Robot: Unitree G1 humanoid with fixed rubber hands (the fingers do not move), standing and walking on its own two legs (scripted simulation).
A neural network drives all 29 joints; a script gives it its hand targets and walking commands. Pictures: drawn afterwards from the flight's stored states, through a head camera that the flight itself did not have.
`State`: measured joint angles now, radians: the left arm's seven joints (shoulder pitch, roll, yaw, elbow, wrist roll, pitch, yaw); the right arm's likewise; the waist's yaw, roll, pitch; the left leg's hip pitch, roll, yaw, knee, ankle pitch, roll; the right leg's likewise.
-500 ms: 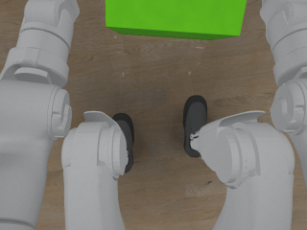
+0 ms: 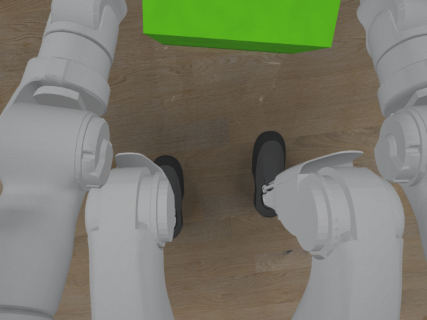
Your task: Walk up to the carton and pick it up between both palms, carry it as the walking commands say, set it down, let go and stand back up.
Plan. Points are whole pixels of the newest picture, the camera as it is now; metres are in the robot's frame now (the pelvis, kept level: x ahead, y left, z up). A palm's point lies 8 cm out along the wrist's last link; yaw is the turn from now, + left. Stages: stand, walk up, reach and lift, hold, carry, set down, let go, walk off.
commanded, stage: reach and lift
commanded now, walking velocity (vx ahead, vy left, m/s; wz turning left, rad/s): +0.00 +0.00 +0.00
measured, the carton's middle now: out of the picture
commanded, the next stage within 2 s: none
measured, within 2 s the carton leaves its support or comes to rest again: leaves its support in 0.56 s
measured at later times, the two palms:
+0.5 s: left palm out of the picture +0.56 +0.14 -0.19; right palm out of the picture +0.54 -0.21 -0.18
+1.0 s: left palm out of the picture +0.57 +0.13 -0.11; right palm out of the picture +0.54 -0.21 -0.12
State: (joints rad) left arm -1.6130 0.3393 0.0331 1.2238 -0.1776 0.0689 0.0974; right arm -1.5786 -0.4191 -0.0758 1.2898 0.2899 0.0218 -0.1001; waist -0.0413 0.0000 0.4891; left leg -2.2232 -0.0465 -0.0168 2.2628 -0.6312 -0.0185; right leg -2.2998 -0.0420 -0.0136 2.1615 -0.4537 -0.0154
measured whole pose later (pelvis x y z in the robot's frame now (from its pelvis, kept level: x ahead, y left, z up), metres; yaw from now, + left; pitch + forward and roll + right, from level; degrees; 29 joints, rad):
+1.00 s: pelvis +0.01 +0.00 +0.02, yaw +2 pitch +41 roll +0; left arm -1.41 0.25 0.25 0.96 -0.01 0.23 0.11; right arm -1.34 -0.29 -0.31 0.91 0.04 0.27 -0.09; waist -0.06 0.05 0.20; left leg -2.29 -0.09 -0.02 2.18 -0.61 -0.03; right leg -2.34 0.00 0.03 2.11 -0.48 0.03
